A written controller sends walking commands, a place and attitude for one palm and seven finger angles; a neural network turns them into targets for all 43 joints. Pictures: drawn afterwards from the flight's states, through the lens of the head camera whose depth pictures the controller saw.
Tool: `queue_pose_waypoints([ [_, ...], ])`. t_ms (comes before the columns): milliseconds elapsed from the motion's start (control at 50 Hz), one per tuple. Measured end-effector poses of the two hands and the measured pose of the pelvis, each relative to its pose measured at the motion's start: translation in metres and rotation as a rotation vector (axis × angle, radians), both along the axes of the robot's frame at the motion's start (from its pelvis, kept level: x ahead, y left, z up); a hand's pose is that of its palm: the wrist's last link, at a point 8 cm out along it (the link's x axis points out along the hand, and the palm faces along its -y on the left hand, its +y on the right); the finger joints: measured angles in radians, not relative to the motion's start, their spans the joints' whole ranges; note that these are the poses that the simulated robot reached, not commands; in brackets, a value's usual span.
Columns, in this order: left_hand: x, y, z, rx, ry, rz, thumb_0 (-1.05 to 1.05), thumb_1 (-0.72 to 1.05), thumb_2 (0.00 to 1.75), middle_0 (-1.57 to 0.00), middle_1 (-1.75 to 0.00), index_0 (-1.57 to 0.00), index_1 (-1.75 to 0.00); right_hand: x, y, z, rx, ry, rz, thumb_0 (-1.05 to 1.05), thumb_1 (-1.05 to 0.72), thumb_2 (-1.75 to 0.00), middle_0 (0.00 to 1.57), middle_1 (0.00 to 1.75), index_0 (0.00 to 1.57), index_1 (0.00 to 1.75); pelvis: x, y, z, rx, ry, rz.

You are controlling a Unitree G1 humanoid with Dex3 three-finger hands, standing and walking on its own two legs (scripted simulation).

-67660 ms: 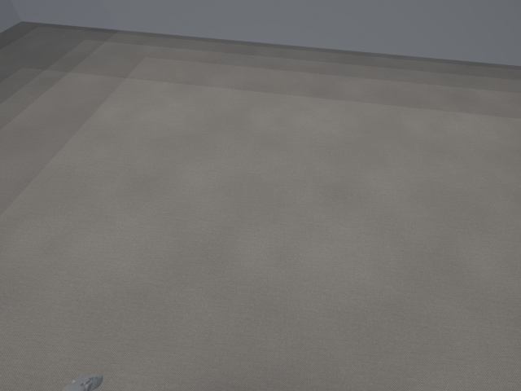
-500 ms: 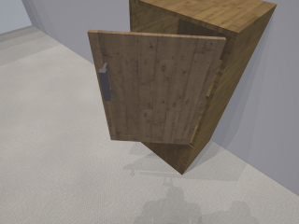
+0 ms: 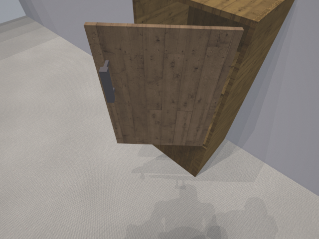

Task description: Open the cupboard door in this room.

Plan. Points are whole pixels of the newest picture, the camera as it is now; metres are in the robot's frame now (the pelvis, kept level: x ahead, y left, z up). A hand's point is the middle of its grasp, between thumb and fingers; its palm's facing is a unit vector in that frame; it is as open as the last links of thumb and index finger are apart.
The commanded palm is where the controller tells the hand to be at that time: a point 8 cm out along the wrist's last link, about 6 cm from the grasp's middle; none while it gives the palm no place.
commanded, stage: come to a stop and stand still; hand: left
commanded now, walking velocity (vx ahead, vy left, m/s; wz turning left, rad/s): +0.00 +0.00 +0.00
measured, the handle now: (109, 81) +0.55 +0.20 +0.06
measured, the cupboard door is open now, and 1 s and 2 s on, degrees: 39 39 39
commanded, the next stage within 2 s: look again from close up in 0.54 s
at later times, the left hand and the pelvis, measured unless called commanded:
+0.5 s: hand out of the picture -0.02 +0.17 -0.16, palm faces -0.02 -0.97 -0.23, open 7.4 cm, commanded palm none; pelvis -0.04 -0.01 +0.00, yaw +0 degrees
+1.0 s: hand out of the picture +0.01 +0.17 -0.17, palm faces +0.01 -0.98 -0.21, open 7.3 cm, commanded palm none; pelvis -0.01 -0.02 +0.01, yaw +0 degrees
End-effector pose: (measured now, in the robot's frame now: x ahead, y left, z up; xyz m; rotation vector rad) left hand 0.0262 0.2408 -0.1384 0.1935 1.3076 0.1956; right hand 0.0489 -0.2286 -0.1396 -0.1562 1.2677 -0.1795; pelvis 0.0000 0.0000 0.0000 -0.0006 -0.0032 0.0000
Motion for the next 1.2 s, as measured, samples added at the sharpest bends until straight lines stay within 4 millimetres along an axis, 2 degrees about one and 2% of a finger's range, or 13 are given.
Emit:
queue_pose_waypoints([
  [100,0.007,0.009,0.010,0.041,-0.078,-0.040,0.01,0.91,0.90,-0.20,-0.30,-0.20,-0.30,-0.007,-0.001,-0.005,0.026,-0.075,0.019,0.00,-0.92,-0.90,0.20,0.30,0.20,0.30,-0.015,0.001,-0.004,0.000,-0.021,0.001],
  [200,0.004,0.006,0.021,0.049,-0.117,-0.069,0.00,0.91,0.90,-0.20,-0.30,-0.20,-0.30,-0.025,-0.001,-0.008,0.053,-0.086,0.023,0.00,-0.92,-0.90,0.20,0.30,0.20,0.30,-0.029,-0.002,-0.002,0.012,-0.038,-0.004],
  [320,-0.014,-0.004,0.021,0.029,-0.086,-0.082,0.00,0.90,0.90,-0.20,-0.30,-0.20,-0.30,-0.060,-0.007,-0.009,0.063,-0.019,0.024,0.00,-0.92,-0.90,0.20,0.30,0.20,0.30,-0.039,-0.007,0.001,0.022,-0.026,-0.006],
  [460,-0.041,-0.016,0.010,-0.013,0.003,-0.057,0.00,0.90,0.90,-0.20,-0.30,-0.20,-0.30,-0.106,-0.013,-0.007,0.049,0.127,0.002,0.00,-0.91,-0.90,0.20,0.30,0.20,0.30,-0.040,-0.012,0.002,0.021,-0.008,-0.003],
  [580,-0.054,-0.026,0.004,-0.048,0.072,-0.035,0.00,0.90,0.90,-0.20,-0.30,-0.20,-0.30,-0.123,-0.011,-0.002,0.042,0.208,-0.015,0.00,-0.91,-0.90,0.20,0.30,0.20,0.30,-0.033,-0.014,0.004,0.017,-0.001,-0.001],
  [680,-0.054,-0.032,0.001,-0.065,0.094,-0.025,0.00,0.90,0.90,-0.20,-0.30,-0.20,-0.30,-0.113,-0.008,-0.001,0.043,0.209,-0.014,0.00,-0.91,-0.90,0.20,0.30,0.20,0.30,-0.026,-0.015,0.005,0.015,-0.002,-0.001],
  [840,-0.037,-0.033,0.001,-0.062,0.075,-0.021,0.00,0.91,0.90,-0.20,-0.30,-0.20,-0.30,-0.067,-0.002,-0.002,0.051,0.121,0.008,0.00,-0.91,-0.90,0.20,0.30,0.20,0.30,-0.015,-0.016,0.006,0.014,-0.006,-0.003],
  [1000,-0.018,-0.027,0.004,-0.042,0.035,-0.020,0.00,0.91,0.90,-0.20,-0.30,-0.20,-0.30,-0.032,-0.014,0.000,0.022,0.062,0.031,0.01,-0.92,-0.90,0.20,0.30,0.20,0.30,-0.006,-0.017,0.006,0.015,-0.008,0.000],
  [1200,-0.002,-0.021,0.006,-0.028,0.012,-0.022,0.00,0.91,0.90,-0.20,-0.30,-0.20,-0.30,-0.011,-0.022,0.004,0.004,0.042,0.053,0.00,-0.91,-0.90,0.20,0.30,0.20,0.30,0.001,-0.019,0.008,0.014,-0.005,0.005],
])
